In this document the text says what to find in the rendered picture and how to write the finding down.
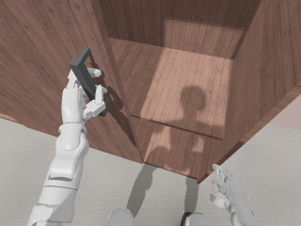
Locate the robot right hand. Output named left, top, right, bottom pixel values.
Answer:
left=210, top=164, right=247, bottom=213

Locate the left robot forearm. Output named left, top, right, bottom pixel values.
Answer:
left=26, top=122, right=89, bottom=226

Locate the right robot forearm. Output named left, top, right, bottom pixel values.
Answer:
left=230, top=204, right=261, bottom=226

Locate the robot thigh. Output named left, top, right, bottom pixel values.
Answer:
left=105, top=208, right=136, bottom=226
left=184, top=213, right=216, bottom=226

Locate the handle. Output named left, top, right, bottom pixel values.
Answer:
left=69, top=47, right=111, bottom=117

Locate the robot left hand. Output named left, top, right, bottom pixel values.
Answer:
left=61, top=68, right=107, bottom=125

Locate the right robot thigh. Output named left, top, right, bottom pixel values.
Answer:
left=184, top=213, right=216, bottom=226

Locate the left robot thigh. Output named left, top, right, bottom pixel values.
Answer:
left=105, top=208, right=136, bottom=226

